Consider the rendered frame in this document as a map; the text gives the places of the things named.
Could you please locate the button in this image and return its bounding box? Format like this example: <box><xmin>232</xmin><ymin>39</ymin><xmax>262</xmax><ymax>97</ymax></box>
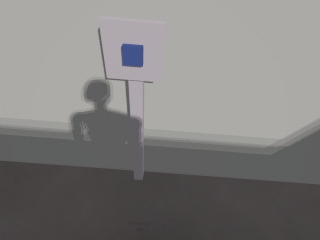
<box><xmin>122</xmin><ymin>43</ymin><xmax>144</xmax><ymax>67</ymax></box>

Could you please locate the panel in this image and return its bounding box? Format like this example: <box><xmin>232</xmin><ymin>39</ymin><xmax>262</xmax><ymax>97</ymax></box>
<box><xmin>98</xmin><ymin>16</ymin><xmax>167</xmax><ymax>180</ymax></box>

